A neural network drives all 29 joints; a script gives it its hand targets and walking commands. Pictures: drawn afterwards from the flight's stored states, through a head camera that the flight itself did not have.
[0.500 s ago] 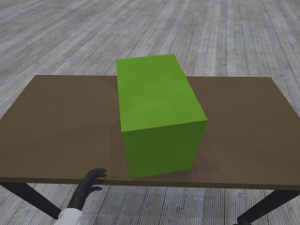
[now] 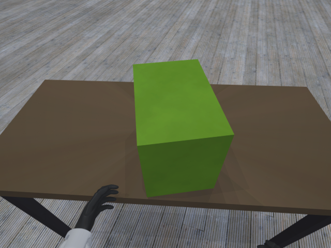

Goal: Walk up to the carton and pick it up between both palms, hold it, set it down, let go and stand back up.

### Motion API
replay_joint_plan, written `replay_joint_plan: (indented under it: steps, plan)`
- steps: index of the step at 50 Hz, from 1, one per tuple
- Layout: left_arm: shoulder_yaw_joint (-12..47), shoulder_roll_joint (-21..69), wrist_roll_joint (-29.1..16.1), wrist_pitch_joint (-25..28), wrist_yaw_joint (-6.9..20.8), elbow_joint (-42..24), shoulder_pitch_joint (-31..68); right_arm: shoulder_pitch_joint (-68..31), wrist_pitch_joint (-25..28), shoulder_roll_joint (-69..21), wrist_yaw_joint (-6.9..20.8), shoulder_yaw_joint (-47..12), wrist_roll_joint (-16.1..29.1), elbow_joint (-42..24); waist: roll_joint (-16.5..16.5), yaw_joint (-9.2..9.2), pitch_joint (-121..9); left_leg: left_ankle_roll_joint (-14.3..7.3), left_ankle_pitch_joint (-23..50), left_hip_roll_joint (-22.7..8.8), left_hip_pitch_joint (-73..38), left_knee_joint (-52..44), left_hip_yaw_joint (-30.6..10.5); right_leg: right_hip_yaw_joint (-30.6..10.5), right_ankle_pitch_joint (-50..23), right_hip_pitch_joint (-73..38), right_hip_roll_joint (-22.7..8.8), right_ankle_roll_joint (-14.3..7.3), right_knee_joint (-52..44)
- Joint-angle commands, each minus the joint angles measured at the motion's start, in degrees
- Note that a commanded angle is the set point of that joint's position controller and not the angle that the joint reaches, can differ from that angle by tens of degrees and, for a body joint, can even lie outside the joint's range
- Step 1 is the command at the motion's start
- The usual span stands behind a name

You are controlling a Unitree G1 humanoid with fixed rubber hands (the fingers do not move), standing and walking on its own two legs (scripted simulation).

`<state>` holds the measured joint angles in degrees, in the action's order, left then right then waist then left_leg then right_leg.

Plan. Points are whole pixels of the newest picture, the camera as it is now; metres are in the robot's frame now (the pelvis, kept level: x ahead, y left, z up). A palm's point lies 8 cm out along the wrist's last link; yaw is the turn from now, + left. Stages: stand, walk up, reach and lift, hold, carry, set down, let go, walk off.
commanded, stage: stand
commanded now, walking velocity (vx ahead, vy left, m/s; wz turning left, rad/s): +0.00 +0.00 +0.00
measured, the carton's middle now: (173, 126) +0.44 +0.02 +0.05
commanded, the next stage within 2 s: none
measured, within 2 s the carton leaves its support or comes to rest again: neither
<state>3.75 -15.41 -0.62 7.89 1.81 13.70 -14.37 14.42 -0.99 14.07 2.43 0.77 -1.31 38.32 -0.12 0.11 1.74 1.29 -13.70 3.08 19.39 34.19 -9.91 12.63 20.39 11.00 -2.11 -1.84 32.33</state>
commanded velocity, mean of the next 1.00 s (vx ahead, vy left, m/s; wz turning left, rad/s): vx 0.00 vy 0.00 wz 0.00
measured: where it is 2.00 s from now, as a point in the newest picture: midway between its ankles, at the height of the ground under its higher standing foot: outside the picture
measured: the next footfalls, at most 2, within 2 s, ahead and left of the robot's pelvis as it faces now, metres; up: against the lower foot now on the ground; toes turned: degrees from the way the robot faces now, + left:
none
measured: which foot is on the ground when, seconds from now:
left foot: down 0.00-1.00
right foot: down 0.00-1.00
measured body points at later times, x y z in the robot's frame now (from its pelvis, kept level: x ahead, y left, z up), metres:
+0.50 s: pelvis +0.00 +0.00 +0.00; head +0.02 +0.01 +0.45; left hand +0.21 +0.21 -0.01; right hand +0.14 -0.25 -0.10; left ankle +0.05 +0.13 -0.73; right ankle -0.03 -0.09 -0.73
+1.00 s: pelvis +0.00 +0.00 +0.00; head +0.02 +0.00 +0.45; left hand +0.21 +0.21 -0.01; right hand +0.14 -0.25 -0.11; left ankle +0.05 +0.13 -0.73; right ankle -0.03 -0.09 -0.73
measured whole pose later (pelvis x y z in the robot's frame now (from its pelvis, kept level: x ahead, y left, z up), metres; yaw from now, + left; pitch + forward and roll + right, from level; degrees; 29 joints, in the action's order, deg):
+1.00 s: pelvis +0.00 +0.00 +0.00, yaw +2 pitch -1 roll -1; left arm 3.6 -15.9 -0.9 7.2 1.9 12.9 -14.3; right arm 13.7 -1.3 14.4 2.7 0.7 -1.2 38.4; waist 0.2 0.0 2.4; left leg 1.4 -13.7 3.4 19.5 34.4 -10.5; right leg 15.0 21.5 10.0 -3.0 -1.8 32.6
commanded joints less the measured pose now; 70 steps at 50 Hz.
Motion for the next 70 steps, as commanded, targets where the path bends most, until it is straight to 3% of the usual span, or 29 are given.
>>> replay_joint_plan:
  steps: [1,20,27,29,36,39,54,58,64,70]
  plan:
    - [-7.5,-10.1,1.2,-7.0,-3.0,7.8,-3.3,-2.3,1.7,8.0,-0.4,2.7,0.2,-6.0,5.9,0.52,2.9,-3.0,6.2,-3.6,3.3,-2.7,-2.0,-8.0,2.7,1.6,-8.5,-0.3,-10.1]
    - [-7.4,-10.2,1.1,-7.4,-2.9,7.6,-3.5,-2.7,1.6,8.8,-0.3,2.7,0.2,-6.1,4.6,0.32,2.5,-3.2,6.9,-3.4,3.5,-2.4,-2.0,-7.0,2.3,0.3,-8.8,-0.2,-9.6]
    - [-7.5,-10.3,1.1,-7.5,-2.9,7.3,-3.3,-2.9,1.5,8.4,-0.2,2.6,0.1,-5.8,6.3,0.2,2.1,-3.1,7.3,-3.1,2.9,-1.7,-1.4,-6.8,1.9,0.4,-9.1,-0.4,-10.3]
    - [-7.6,-10.5,1.2,-7.5,-2.9,7.2,-3.7,-3.1,1.5,8.5,-0.2,2.6,0.1,-5.9,4.5,0.37,1.9,-3.0,8.3,-3.2,2.8,-1.5,-1.1,-6.7,0.5,-0.1,-9.3,-0.5,-9.8]
    - [-7.6,-10.4,1.2,-7.7,-2.8,7.3,-3.9,-3.0,1.5,8.9,-0.2,2.7,0.2,-5.9,5.7,0.46,2.6,-3.4,7.4,-3.4,3.2,-2.4,-2.1,-6.2,2.4,0.3,-8.9,-0.3,-9.6]
    - [-7.5,-10.1,1.1,-7.7,-2.9,7.5,-3.8,-3.2,1.5,8.9,-0.2,2.8,0.2,-5.9,4.4,0.35,3.3,-3.4,6.5,-3.1,4.5,-2.4,-2.0,-6.7,2.8,-0.1,-9.2,-0.5,-10.0]
    - [-7.5,-10.3,1.1,-7.8,-2.9,7.3,-4.5,-3.0,1.5,8.7,-0.2,2.7,0.2,-6.2,5.4,0.59,3.3,-3.4,7.8,-3.2,3.9,-2.3,-2.2,-5.9,2.5,0.3,-9.4,-0.5,-9.9]
    - [-7.7,-10.7,1.2,-7.8,-3.0,7.1,-4.4,-3.2,1.5,8.9,-0.2,2.8,0.0,-6.2,6.6,0.72,2.0,-3.3,8.9,-3.0,3.5,-1.2,-1.1,-5.3,-1.9,-1.4,-9.9,-0.6,-9.5]
    - [-7.5,-10.3,1.1,-8.2,-2.9,7.0,-4.3,-3.1,1.4,9.0,-0.2,2.8,0.1,-6.2,4.3,0.44,1.8,-3.3,8.9,-3.2,3.5,-1.8,-1.3,-5.4,0.7,-1.2,-9.6,-0.6,-9.3]
    - [-7.7,-10.7,1.1,-8.3,-2.9,7.1,-4.8,-3.5,1.4,8.9,-0.2,2.5,0.0,-6.3,6.1,0.79,1.7,-3.5,9.4,-3.2,3.3,-1.4,-1.1,-5.3,-1.9,-1.7,-9.6,-0.4,-9.2]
